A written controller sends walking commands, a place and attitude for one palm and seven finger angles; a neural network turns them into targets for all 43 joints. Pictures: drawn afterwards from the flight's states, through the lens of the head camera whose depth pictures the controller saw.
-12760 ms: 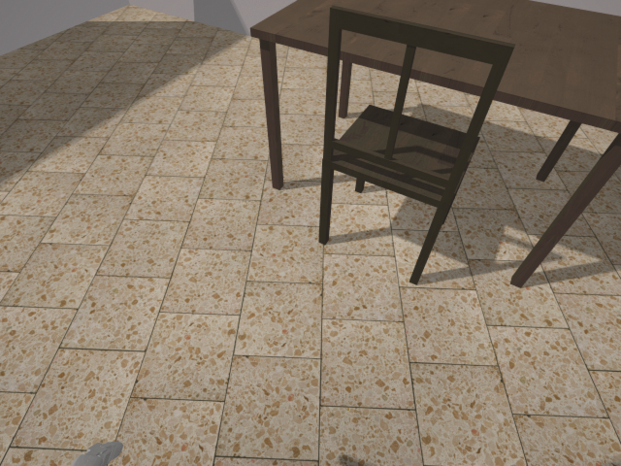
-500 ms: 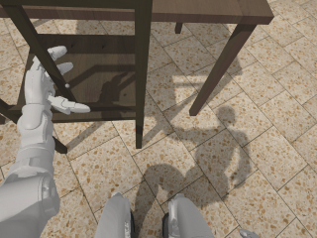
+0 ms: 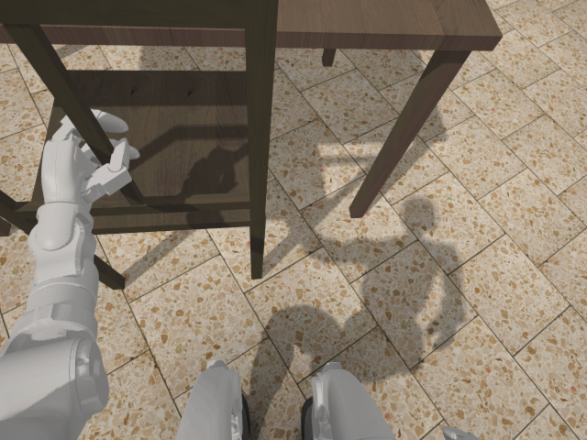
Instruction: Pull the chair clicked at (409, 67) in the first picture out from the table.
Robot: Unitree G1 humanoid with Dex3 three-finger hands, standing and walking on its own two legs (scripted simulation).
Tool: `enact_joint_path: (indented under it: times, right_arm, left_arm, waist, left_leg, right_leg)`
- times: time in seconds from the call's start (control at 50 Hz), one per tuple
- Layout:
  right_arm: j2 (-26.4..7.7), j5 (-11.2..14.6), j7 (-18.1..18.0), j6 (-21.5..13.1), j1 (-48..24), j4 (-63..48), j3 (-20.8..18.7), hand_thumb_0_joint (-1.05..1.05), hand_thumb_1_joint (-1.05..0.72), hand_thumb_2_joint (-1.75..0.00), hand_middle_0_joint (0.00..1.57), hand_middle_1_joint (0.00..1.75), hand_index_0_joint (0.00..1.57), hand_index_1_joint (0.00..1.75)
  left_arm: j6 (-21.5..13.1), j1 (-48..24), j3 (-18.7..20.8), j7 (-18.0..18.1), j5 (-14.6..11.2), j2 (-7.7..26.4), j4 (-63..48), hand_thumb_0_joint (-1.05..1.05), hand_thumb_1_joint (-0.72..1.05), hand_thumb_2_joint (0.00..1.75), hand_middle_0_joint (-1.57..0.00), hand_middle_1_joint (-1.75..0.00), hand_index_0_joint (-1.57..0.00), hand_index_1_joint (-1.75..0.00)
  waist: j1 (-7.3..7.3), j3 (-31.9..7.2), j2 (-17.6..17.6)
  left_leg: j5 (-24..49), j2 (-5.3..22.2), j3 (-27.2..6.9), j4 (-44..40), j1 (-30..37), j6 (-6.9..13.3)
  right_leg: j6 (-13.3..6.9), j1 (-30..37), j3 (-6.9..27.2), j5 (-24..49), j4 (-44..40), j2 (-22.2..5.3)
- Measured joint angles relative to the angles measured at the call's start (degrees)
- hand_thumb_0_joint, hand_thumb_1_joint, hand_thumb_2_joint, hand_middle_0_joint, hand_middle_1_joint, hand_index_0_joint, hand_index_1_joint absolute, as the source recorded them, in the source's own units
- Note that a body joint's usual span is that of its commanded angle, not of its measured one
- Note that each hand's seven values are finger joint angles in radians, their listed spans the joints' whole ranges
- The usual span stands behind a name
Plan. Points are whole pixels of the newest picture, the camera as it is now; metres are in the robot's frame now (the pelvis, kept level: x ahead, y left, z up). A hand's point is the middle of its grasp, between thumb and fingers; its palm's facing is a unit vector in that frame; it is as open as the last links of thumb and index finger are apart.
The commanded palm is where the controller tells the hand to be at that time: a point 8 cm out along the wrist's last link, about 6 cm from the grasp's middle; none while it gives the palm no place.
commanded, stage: hook a spindle and tug to test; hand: left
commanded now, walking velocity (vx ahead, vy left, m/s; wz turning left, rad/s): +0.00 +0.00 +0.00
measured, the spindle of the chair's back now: (97, 140) +0.49 +0.24 +0.04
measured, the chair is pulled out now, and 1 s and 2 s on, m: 0.00 0.03 0.18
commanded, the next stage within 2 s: step backward, pulling the chair out in 0.58 s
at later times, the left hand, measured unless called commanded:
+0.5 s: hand (121, 174) +0.45 +0.21 +0.02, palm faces +0.07 -1.00 -0.03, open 5.1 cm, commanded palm +0.41 +0.25 +0.03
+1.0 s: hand (131, 178) +0.44 +0.19 +0.04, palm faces +0.18 -0.98 -0.11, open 5.0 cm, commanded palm +0.41 +0.23 +0.04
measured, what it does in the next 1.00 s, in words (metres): rises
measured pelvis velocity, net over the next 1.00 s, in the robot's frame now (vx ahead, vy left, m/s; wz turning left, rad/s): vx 0.04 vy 0.01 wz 0.03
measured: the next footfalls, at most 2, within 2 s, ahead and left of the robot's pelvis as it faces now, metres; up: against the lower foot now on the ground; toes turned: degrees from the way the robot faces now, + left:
none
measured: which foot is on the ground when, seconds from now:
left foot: down 0.00-1.00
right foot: down 0.00-1.00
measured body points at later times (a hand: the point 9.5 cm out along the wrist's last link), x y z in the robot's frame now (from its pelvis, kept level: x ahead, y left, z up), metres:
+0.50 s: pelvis +0.02 +0.00 +0.01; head +0.17 +0.03 +0.44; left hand +0.44 +0.26 +0.03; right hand +0.09 -0.26 -0.10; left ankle +0.04 +0.09 -0.62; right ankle +0.01 -0.12 -0.62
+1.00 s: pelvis +0.04 +0.01 +0.09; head +0.14 +0.03 +0.53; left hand +0.42 +0.24 +0.05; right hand +0.11 -0.25 -0.02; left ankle +0.04 +0.09 -0.62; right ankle +0.01 -0.12 -0.61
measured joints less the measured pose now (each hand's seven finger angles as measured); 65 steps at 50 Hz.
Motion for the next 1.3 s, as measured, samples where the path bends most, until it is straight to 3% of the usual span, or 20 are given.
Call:
enact_joint_path:
  times: [0.3, 0.7, 0.72, 0.78, 0.84, 0.92, 1.02, 1.14, 1.3]
  right_arm:
    - [0.24, 0.56, 0.75, -0.01, -0.45, -1.57, -0.41, 0.0, -0.91, -0.89, 0.2, 0.3, 0.2, 0.3]
    - [0.66, 0.86, 1.17, -1.58, -1.11, -2.29, -1.29, 0.0, -0.91, -0.89, 0.2, 0.3, 0.2, 0.3]
    - [0.84, 1.34, 0.57, -0.89, -1.56, -2.26, -1.3, 0.0, -0.91, -0.89, 0.2, 0.3, 0.2, 0.3]
    - [1.53, 2.68, -2.52, 1.58, -2.13, -2.35, -1.03, 0.0, -0.91, -0.89, 0.2, 0.3, 0.2, 0.3]
    - [1.8, 3.41, -4.52, 3.17, -1.48, -2.35, 0.03, 0.0, -0.91, -0.89, 0.2, 0.3, 0.2, 0.3]
    - [1.97, 3.62, -5.68, 3.94, -0.93, -1.69, 0.9, 0.0, -0.91, -0.89, 0.2, 0.3, 0.2, 0.3]
    - [1.29, 3.03, -6.16, 3.25, -0.52, -0.41, -0.27, 0.0, -0.91, -0.89, 0.2, 0.3, 0.2, 0.3]
    - [0.11, 2.63, -6.3, 2.03, -0.78, 1.69, -1.55, 0.0, -0.91, -0.89, 0.2, 0.3, 0.2, 0.3]
    - [0.69, 3.76, -7.15, 1.65, -1.44, 3.32, -1.36, 0.0, -0.91, -0.89, 0.2, 0.3, 0.2, 0.3]
  left_arm:
    - [2.07, 6.26, -0.61, 1.01, -1.87, -1.66, -7.31, 0.01, 0.77, 0.79, -0.44, -1.45, -0.43, -1.45]
    - [3.17, 15.34, -3.56, 1.84, -3.64, -5.13, -17.43, 0.01, 0.77, 0.79, -0.43, -1.45, -0.42, -1.45]
    - [4.36, 15.03, -3.92, 3.37, -1.91, -5.17, -18.05, 0.0, 0.76, 0.79, -0.43, -1.45, -0.42, -1.45]
    - [12.53, 12.86, -7.85, 9.98, 2.57, -5.33, -17.03, 0.0, 0.75, 0.8, -0.43, -1.41, -0.43, -1.45]
    - [17.09, 10.83, -9.79, 14.81, 2.1, -7.41, -10.43, 0.0, 0.75, 0.8, -0.37, -1.3, -0.44, -1.45]
    - [17.05, 7.81, -9.78, 17.19, 1.58, -9.2, -1.34, 0.02, 0.75, 0.8, -0.29, -1.16, -0.47, -1.45]
    - [16.01, 6.41, -11.94, 17.05, 2.66, -9.14, 3.53, 0.02, 0.76, 0.79, -0.28, -1.1, -0.48, -1.45]
    - [14.87, 7.52, -12.95, 16.43, 2.55, -9.73, 3.08, 0.01, 0.75, 0.77, -0.29, -1.08, -0.49, -1.45]
    - [14.92, 9.05, -14.33, 16.74, 2.45, -11.22, 2.26, -0.01, 0.74, 0.77, -0.29, -1.09, -0.5, -1.45]
  waist:
    - [0.11, -0.39, -0.14]
    - [1.8, -1.07, 0.04]
    - [1.95, 0.22, -0.24]
    - [2.67, 3.99, -0.14]
    - [3.22, 4.09, 0.27]
    - [2.75, 4.53, -0.56]
    - [2.05, 6.4, -1.55]
    - [2.58, 9.42, -1.35]
    - [2.82, 11.65, 0.26]
  left_leg:
    - [-0.52, 0.21, 0.92, -1.87, 2.44, 0.1]
    - [-1.38, -0.24, 1.26, -3.82, 5.12, 0.08]
    - [-1.33, -0.47, 1.34, -4.31, 6.57, 0.16]
    - [0.86, -1.41, 1.43, -10.05, 14.2, -0.05]
    - [3.92, -1.87, 1.73, -18.04, 21.13, 0.39]
    - [7.94, -2.15, 1.56, -26.55, 28.1, 0.11]
    - [10.7, -2.61, 1.5, -32.1, 33.24, 0.24]
    - [12.29, -2.86, 2.93, -34.39, 36.06, 0.21]
    - [15.44, -1.5, 2.72, -37.28, 37.67, -0.87]
  right_leg:
    - [0.29, 1.98, 1.02, -0.06, -1.89, 0.31]
    - [0.61, 4.59, 1.53, -0.83, -3.86, 0.1]
    - [0.65, 5.98, 1.6, -0.9, -4.17, -0.1]
    - [1.01, 13.62, 1.67, 0.91, -9.64, -0.74]
    - [1.35, 20.44, 1.96, 4.55, -17.81, -0.83]
    - [1.54, 26.87, 1.74, 9.8, -25.54, -0.75]
    - [1.66, 31.57, 2.34, 12.84, -30.15, -0.71]
    - [1.52, 34.6, 4.09, 12.44, -33.37, -0.82]
    - [0.55, 36.29, 3.9, 16.37, -36.91, 0.61]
